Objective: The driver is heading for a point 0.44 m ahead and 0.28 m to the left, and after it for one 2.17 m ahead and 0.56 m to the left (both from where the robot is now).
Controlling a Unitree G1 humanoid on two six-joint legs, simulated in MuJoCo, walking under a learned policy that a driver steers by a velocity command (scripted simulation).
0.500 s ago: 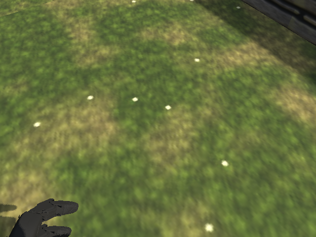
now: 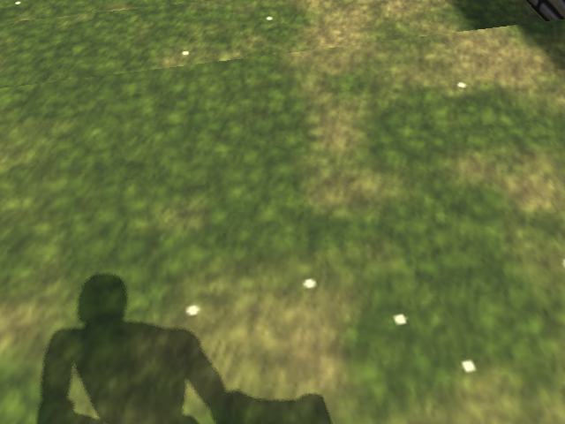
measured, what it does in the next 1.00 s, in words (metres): walks ahead, turning left: right foot, then left foot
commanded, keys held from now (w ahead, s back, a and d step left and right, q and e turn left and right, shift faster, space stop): w+q+shift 0.54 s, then q+shift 0.24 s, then e+shift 0.22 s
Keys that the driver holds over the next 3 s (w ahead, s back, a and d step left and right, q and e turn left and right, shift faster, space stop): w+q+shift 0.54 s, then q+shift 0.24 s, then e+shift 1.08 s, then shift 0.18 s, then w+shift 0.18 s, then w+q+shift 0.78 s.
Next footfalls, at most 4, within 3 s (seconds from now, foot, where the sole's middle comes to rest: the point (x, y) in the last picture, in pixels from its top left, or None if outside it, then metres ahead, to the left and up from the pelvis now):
0.36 right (343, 378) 0.57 -0.13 -0.73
0.76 left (195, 300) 0.79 0.22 -0.73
1.26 right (244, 234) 1.00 0.10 -0.73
1.76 left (168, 240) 0.99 0.31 -0.73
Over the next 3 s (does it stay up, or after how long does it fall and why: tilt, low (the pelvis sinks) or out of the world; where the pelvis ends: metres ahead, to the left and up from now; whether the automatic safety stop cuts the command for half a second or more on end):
stays up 1.52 0.23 0.03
